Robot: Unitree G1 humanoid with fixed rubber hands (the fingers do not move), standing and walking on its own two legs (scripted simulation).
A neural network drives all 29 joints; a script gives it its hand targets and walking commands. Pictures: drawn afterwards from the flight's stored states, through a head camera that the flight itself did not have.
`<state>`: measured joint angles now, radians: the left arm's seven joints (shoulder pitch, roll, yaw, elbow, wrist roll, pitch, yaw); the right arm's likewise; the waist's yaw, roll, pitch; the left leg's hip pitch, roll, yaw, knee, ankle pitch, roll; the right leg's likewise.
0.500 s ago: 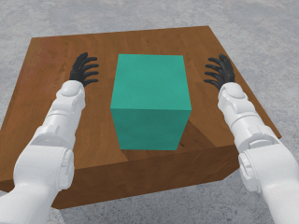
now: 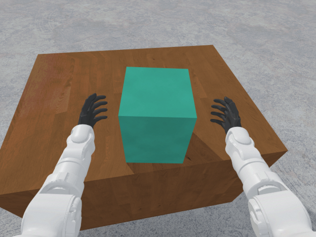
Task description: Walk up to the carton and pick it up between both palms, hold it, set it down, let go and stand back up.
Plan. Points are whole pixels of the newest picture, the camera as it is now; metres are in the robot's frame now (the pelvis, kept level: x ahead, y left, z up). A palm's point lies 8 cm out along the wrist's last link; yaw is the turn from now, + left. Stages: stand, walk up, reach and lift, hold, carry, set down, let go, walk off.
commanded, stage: set down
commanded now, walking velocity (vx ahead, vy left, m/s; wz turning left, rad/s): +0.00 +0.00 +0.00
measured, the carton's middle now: (155, 117) +0.48 +0.01 -0.02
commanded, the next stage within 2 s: let go in 1.94 s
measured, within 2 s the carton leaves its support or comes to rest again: neither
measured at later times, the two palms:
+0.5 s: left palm (82, 162) +0.31 +0.21 -0.01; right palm (231, 163) +0.31 -0.20 +0.00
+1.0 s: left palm (77, 192) +0.24 +0.22 -0.05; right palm (232, 193) +0.24 -0.20 -0.05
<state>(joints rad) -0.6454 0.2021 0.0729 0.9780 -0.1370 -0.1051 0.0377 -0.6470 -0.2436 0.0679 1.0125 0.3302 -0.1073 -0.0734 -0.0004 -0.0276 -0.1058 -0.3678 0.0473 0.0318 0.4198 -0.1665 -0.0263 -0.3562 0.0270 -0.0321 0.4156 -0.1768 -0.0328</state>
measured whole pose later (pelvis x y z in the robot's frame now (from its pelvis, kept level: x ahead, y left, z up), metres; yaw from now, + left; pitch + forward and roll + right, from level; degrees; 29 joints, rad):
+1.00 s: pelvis +0.02 +0.01 +0.00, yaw +0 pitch -1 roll +0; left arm 0.01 0.19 -0.05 0.75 -0.15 -0.40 0.06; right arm -0.04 -0.16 0.04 0.90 0.19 -0.49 0.01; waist 0.00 -0.03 0.02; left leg -0.23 0.03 0.02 0.51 -0.27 -0.02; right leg -0.22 0.02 -0.01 0.51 -0.28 -0.02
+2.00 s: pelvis +0.03 +0.01 +0.00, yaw -1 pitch -5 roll +0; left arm 0.21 0.20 0.01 0.53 0.00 0.10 0.00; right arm 0.18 -0.17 -0.01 0.74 -0.01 -0.20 0.01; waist 0.02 -0.01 0.08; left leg -0.05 0.03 0.04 0.36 -0.23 -0.01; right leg -0.04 0.02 0.00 0.34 -0.22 -0.01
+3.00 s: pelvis +0.02 +0.02 +0.00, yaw +6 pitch +0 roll -1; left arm 0.33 0.18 0.05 0.82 0.03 0.01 0.02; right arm 0.33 -0.19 -0.04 0.82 -0.03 0.00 0.00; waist 0.02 0.01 -0.01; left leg -0.26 -0.01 -0.08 0.51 -0.25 0.00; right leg -0.18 -0.02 -0.12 0.45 -0.27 -0.01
